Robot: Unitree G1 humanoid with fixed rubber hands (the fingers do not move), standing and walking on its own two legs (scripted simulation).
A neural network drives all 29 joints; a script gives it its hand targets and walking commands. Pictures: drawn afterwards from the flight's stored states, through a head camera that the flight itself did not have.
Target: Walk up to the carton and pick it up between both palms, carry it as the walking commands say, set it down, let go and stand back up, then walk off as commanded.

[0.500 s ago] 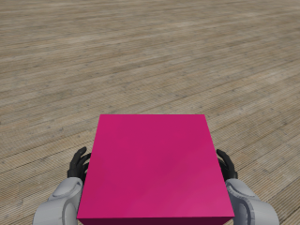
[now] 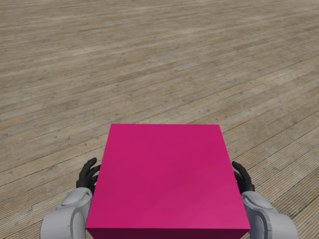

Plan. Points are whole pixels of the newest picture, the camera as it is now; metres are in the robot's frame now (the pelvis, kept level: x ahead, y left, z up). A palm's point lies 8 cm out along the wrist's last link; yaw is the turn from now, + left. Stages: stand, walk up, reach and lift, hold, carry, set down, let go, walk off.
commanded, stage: carry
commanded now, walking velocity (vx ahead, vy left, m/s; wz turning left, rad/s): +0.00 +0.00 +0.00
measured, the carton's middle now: (164, 198) +0.24 +0.00 +0.02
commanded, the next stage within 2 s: none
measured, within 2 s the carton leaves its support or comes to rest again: neither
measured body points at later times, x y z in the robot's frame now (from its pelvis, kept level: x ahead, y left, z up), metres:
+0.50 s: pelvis +0.00 +0.01 +0.00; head -0.01 +0.02 +0.45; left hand +0.25 +0.19 +0.07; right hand +0.25 -0.15 +0.07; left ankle +0.09 +0.12 -0.73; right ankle +0.05 -0.13 -0.73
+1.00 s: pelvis +0.04 +0.01 +0.00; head +0.04 +0.02 +0.45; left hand +0.30 +0.19 +0.07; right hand +0.30 -0.15 +0.07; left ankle +0.09 +0.12 -0.73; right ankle +0.05 -0.13 -0.73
